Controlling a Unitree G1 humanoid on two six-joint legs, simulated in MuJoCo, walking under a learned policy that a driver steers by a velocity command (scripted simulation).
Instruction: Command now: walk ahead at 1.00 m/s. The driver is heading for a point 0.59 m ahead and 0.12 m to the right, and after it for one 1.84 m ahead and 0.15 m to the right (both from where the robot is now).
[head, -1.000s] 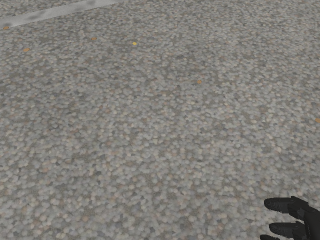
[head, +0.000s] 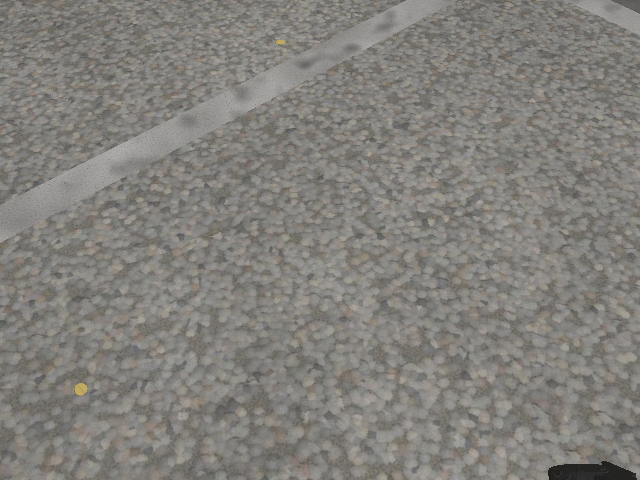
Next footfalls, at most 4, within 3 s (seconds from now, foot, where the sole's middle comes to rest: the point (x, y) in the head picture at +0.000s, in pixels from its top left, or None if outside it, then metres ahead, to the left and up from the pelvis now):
0.40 right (400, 401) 0.62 -0.10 -0.74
0.78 left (385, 275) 0.95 -0.08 -0.74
1.18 right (463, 308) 0.86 -0.26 -0.74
1.64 left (346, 312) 0.84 0.01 -0.74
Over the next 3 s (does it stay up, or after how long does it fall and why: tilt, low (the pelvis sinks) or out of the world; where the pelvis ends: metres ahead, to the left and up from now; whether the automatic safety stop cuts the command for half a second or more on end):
stays up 0.95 -0.13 0.03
